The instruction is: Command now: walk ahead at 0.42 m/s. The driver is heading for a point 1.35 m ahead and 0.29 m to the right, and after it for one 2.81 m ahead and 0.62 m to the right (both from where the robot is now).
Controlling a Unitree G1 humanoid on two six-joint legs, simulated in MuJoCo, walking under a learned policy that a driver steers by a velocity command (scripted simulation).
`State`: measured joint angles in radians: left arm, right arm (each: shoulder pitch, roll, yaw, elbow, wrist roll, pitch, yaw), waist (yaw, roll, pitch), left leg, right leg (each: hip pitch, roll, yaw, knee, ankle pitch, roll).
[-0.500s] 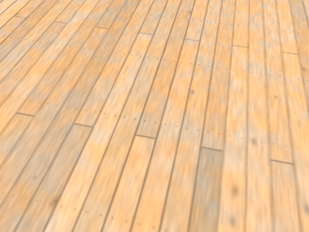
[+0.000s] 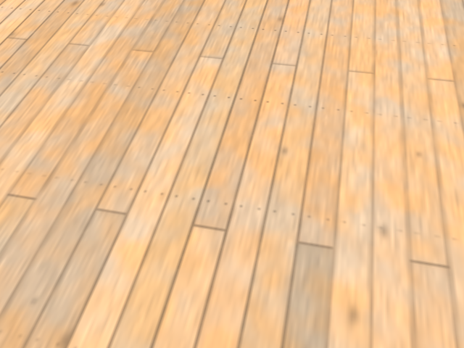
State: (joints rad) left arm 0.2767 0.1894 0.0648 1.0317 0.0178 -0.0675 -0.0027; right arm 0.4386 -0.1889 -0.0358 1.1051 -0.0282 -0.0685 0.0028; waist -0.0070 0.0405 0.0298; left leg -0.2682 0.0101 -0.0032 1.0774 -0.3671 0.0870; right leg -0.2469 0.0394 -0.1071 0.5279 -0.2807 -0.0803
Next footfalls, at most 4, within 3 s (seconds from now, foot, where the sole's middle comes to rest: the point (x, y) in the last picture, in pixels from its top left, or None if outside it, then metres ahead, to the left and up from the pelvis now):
0.40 left None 0.40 0.08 -0.77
0.96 right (286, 294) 0.66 -0.11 -0.77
1.50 left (277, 198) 1.03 -0.11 -0.77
2.04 right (356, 167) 1.17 -0.42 -0.77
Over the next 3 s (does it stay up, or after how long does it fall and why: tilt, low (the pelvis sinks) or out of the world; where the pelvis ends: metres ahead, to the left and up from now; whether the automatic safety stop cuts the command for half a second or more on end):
stays up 1.54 -0.37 0.01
